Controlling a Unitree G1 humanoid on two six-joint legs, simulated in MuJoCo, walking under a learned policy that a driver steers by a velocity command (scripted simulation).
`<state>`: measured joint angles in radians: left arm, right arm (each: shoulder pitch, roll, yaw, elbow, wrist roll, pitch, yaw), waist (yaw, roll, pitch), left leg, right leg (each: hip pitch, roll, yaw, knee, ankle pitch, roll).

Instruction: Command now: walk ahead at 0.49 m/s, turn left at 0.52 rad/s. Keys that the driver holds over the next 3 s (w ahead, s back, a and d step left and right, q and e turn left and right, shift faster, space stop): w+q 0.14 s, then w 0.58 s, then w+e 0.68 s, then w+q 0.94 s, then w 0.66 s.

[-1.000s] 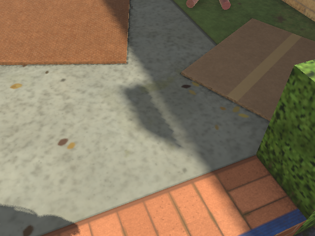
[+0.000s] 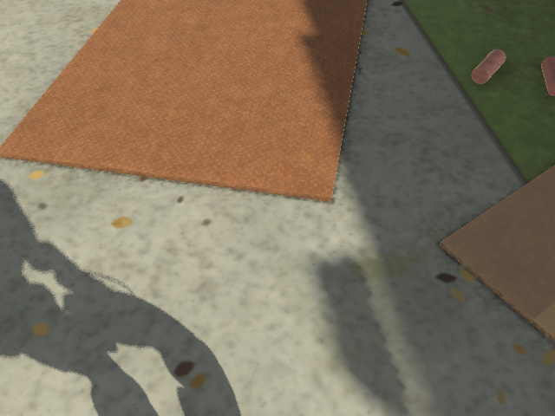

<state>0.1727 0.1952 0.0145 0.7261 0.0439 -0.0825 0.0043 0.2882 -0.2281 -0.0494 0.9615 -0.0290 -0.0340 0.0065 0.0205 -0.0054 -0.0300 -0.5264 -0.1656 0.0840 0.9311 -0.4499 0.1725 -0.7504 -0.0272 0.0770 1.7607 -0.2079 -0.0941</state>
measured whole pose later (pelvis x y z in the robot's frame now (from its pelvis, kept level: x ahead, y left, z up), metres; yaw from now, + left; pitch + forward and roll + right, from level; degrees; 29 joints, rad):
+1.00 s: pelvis +0.60 +0.08 +0.06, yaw +5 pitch +1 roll +0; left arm 0.38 0.26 0.05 0.83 0.02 -0.03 -0.01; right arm 0.22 -0.22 -0.03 0.72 -0.03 -0.08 0.00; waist 0.03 -0.03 0.01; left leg -0.30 -0.01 0.12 0.46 -0.19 0.07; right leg -0.41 -0.01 0.01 1.13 -0.35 -0.06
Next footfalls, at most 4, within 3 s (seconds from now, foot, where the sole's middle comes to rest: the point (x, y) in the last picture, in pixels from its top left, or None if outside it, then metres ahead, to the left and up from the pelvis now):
0.34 right None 0.42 -0.07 -0.72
0.86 left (230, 343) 0.67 0.17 -0.72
1.40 right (310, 255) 0.95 -0.03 -0.72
1.94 left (268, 168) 1.28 0.10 -0.70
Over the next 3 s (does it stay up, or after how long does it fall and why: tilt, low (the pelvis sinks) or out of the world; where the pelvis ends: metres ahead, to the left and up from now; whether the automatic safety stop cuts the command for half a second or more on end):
stays up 1.68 0.13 0.07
